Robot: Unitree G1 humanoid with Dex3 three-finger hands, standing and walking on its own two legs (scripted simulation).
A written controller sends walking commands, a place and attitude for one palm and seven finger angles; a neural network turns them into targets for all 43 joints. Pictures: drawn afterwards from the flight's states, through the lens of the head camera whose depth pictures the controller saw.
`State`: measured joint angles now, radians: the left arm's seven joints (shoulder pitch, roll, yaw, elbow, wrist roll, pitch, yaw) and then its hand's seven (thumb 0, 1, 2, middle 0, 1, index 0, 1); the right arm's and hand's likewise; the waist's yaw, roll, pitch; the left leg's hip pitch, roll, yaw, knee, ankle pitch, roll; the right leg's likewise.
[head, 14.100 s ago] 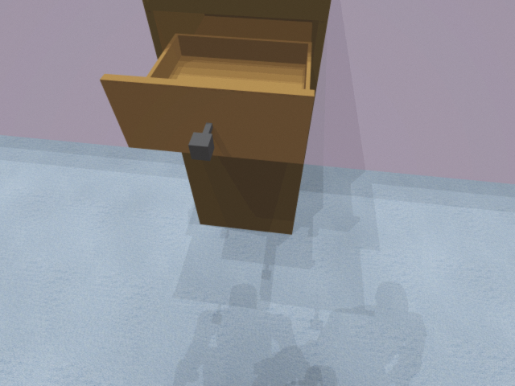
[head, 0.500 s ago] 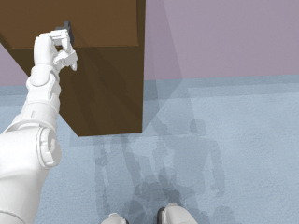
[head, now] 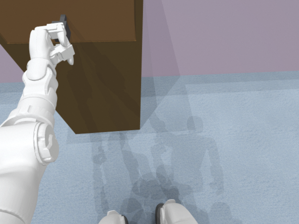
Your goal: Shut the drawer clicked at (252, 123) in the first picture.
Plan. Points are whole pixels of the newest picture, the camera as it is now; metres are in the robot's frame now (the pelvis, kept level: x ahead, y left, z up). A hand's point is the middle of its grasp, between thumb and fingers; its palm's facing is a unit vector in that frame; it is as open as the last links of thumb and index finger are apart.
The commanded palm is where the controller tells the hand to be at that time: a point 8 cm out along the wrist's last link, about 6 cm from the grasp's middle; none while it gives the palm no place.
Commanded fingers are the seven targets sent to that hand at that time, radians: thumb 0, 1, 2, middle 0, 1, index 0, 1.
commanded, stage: pull the fist back off the drawer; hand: left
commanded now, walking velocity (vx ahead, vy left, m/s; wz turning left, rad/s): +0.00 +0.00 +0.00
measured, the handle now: (61, 26) +0.63 +0.16 +0.12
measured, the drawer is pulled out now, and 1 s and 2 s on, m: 0.00 0.00 0.00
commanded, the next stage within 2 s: draw the hand back to the body in 0.42 s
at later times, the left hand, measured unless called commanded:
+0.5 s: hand (69, 54) +0.52 +0.14 +0.12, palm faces +0.02 -1.00 -0.02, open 3.3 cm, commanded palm +0.49 +0.18 +0.12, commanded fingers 0.00 0.90 0.90 -1.40 -1.60 -1.40 -1.60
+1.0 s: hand (41, 88) +0.40 +0.17 +0.16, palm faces +0.02 -1.00 -0.04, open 3.3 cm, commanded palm +0.35 +0.22 +0.16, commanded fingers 0.00 0.90 0.90 -1.40 -1.60 -1.40 -1.60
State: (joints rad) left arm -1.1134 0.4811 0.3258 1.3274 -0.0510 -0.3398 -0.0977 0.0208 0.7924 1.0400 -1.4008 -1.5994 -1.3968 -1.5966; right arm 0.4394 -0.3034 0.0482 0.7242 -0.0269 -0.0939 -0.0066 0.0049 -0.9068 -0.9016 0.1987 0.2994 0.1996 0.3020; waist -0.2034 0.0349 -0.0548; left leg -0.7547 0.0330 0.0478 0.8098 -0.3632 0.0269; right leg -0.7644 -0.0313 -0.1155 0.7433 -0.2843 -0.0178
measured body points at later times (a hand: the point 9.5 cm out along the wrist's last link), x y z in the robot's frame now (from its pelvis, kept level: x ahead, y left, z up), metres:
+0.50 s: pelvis +0.04 +0.00 +0.01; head +0.12 -0.01 +0.45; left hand +0.52 +0.19 +0.12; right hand +0.05 -0.26 -0.11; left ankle +0.01 +0.10 -0.70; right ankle +0.04 -0.11 -0.70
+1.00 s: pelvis +0.04 -0.01 +0.03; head +0.05 -0.03 +0.48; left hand +0.39 +0.22 +0.16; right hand +0.19 -0.25 -0.07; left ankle +0.01 +0.10 -0.70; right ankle +0.04 -0.11 -0.70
